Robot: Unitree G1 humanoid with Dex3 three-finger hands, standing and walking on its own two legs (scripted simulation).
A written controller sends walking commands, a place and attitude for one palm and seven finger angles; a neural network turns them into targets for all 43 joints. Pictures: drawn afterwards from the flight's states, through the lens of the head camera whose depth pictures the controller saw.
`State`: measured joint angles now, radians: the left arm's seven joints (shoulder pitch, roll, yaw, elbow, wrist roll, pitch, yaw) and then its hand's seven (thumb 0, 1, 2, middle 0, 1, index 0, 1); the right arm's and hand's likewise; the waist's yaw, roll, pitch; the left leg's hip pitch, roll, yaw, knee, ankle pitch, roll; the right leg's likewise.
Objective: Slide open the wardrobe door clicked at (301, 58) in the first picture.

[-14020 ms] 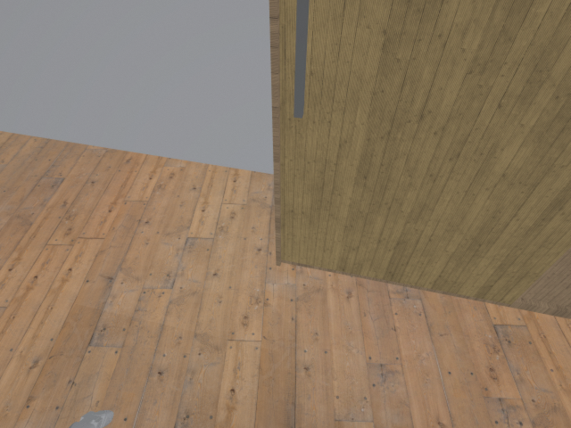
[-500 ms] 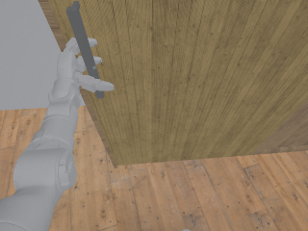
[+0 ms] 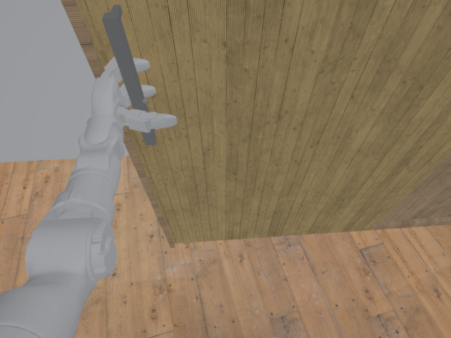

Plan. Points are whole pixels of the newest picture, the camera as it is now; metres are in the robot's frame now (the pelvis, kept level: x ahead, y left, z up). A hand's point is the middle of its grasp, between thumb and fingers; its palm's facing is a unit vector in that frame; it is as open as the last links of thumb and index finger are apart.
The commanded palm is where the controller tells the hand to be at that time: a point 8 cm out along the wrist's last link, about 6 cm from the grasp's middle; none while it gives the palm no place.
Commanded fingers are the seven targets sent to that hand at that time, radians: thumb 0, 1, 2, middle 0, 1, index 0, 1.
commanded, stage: grip the handle and tug to test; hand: left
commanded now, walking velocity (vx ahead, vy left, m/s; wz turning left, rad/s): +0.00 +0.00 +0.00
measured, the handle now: (136, 86) +0.54 +0.15 +0.15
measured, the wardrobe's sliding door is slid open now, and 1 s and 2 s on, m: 0.00 0.00 0.00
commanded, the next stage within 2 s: tug the door sideways, standing still in 1.20 s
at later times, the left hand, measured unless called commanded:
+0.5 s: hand (144, 100) +0.49 +0.13 +0.16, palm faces +0.03 -1.00 -0.01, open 5.5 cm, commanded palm +0.46 +0.18 +0.16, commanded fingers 0.00 0.90 0.90 -0.45 -1.40 -0.45 -1.40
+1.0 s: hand (144, 100) +0.49 +0.13 +0.16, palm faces +0.02 -1.00 +0.01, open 5.5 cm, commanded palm +0.45 +0.18 +0.16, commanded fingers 0.00 0.90 0.90 -0.45 -1.40 -0.45 -1.40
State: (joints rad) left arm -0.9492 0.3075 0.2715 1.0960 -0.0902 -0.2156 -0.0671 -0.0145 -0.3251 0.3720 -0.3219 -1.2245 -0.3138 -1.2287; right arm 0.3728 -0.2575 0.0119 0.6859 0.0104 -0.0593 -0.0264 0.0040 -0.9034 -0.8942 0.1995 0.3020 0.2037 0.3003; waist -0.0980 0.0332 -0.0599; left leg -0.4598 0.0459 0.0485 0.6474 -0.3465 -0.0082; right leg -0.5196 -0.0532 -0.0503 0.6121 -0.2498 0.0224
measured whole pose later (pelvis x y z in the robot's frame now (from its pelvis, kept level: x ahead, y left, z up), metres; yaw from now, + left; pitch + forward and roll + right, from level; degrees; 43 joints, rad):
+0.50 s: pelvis +0.00 +0.00 +0.00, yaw +0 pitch +9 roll +0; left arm -0.94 0.32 0.27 1.09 -0.10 -0.21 -0.07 0.00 0.72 0.82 -0.43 -1.37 -0.41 -1.38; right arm 0.38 -0.27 0.01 0.69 0.01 -0.06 -0.03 0.00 -0.90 -0.89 0.20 0.30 0.20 0.30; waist -0.10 0.04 -0.06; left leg -0.46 0.05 0.05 0.64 -0.34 -0.01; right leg -0.51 -0.05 -0.05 0.61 -0.25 0.02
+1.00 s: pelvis +0.00 +0.00 +0.00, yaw -1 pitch +9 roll +0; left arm -0.90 0.31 0.29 1.04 -0.10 -0.21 -0.09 0.01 0.73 0.79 -0.40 -1.40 -0.39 -1.38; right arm 0.38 -0.26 0.01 0.67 0.02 -0.05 -0.03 0.00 -0.90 -0.89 0.20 0.30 0.20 0.30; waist -0.10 0.03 -0.06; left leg -0.44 0.05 0.06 0.63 -0.35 -0.01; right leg -0.51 -0.04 -0.04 0.60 -0.25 0.02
